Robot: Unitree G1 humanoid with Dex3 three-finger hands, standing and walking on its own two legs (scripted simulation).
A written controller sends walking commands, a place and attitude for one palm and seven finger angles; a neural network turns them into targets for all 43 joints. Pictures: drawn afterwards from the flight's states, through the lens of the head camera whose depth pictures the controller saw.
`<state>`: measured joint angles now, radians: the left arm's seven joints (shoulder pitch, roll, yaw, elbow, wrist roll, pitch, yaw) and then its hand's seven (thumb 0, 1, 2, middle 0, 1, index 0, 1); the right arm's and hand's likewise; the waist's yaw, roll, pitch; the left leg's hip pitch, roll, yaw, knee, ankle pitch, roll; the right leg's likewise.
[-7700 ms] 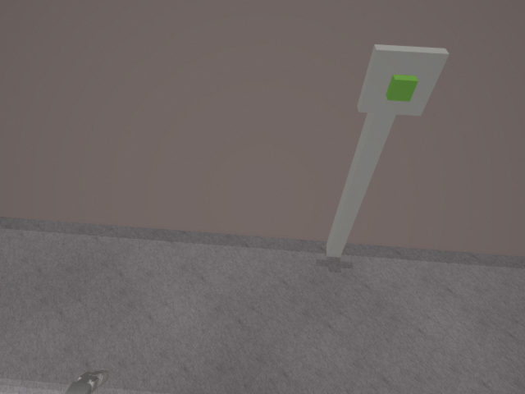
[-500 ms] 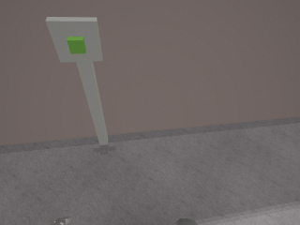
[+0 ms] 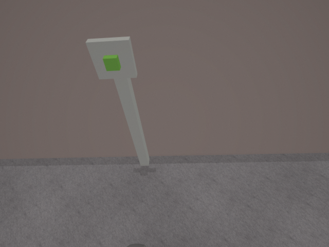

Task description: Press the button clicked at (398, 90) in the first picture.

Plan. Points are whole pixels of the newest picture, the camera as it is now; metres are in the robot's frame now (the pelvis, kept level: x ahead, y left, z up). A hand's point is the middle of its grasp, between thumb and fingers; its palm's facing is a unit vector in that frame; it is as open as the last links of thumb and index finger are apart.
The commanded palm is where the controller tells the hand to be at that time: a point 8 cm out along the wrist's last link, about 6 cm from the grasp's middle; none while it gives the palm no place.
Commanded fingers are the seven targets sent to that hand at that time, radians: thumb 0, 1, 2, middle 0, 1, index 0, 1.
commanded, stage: take the last steps up to it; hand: left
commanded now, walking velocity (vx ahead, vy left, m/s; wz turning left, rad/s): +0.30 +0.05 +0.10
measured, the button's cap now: (112, 62) +0.75 +0.24 +0.08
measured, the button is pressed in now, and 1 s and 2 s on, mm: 0 0 0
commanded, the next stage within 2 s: come to a stop and stand still in 0.78 s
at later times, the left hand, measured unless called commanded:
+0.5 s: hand out of the picture +0.00 +0.26 -0.18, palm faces +0.10 -0.99 -0.12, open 7.4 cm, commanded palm none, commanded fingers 0.00 0.90 0.90 -0.20 -0.30 -0.20 -0.30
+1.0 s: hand (109, 191) +0.34 +0.23 -0.18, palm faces -0.01 -0.98 -0.19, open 7.3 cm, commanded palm none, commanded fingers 0.00 0.90 0.90 -0.20 -0.30 -0.20 -0.30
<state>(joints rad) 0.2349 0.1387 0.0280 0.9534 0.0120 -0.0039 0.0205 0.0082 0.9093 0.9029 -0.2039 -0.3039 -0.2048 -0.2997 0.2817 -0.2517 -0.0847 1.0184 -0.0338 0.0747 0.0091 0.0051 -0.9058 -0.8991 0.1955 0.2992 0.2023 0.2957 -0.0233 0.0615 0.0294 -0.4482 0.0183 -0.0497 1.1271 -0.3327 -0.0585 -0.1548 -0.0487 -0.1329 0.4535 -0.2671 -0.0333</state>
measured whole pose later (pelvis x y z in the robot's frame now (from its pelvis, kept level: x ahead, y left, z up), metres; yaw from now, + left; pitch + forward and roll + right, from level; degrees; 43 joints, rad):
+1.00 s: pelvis +0.23 +0.06 -0.02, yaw +0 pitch -3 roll +0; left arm 0.13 0.13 0.03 1.03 0.01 -0.05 0.02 0.00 0.92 0.90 -0.20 -0.30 -0.20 -0.30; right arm 0.45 -0.10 -0.02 1.17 0.00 0.00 -0.04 0.01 -0.90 -0.90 0.20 0.30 0.21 0.30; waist -0.06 0.03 0.10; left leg -0.24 0.05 0.04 1.11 -0.52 0.00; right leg -0.33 0.00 -0.17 0.59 -0.21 -0.09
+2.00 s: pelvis +0.19 +0.16 +0.00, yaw +0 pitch -1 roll +0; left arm 0.31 0.15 -0.01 1.06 0.02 0.01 0.02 0.01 0.92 0.90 -0.20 -0.30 -0.20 -0.30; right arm 0.33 -0.18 0.01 1.06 -0.02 0.01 -0.02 0.01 -0.91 -0.90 0.20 0.30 0.20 0.30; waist -0.01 0.00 0.03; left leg -0.18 -0.07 0.09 0.42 -0.23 0.09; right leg -0.26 -0.03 0.01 0.46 -0.18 0.01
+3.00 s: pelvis +0.26 +0.10 -0.01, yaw -2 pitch +0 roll +1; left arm 0.30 0.15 0.04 1.04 0.03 0.04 -0.01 0.01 0.92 0.90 -0.20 -0.30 -0.20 -0.30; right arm 0.32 -0.14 -0.01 1.12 -0.04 -0.01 -0.06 0.00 -0.90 -0.90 0.20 0.30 0.21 0.30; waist -0.02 0.00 0.06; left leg -0.13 0.02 0.08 0.52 -0.38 0.00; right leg -0.29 0.00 -0.04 0.60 -0.33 -0.04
